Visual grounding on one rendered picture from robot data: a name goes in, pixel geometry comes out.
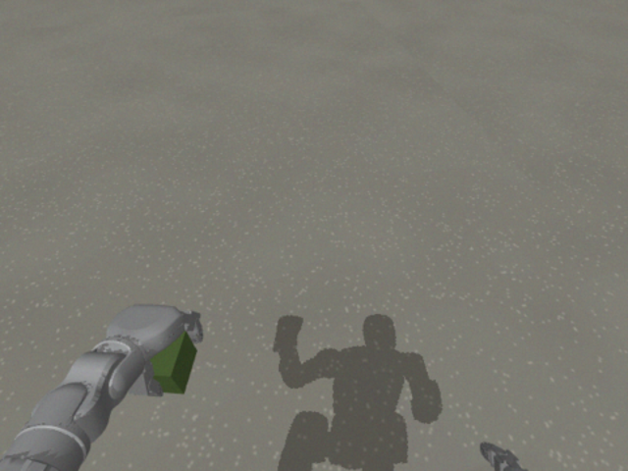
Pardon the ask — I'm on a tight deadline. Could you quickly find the left robot arm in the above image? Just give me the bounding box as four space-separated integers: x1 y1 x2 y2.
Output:
0 337 145 471

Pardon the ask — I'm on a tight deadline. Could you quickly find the right robot hand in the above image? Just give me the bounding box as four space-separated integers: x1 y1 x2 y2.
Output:
480 442 528 471

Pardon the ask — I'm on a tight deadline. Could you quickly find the left robot hand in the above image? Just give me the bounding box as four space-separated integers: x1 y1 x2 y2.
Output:
106 304 203 396

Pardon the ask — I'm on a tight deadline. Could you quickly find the cube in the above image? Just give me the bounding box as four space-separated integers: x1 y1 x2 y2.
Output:
150 331 197 394

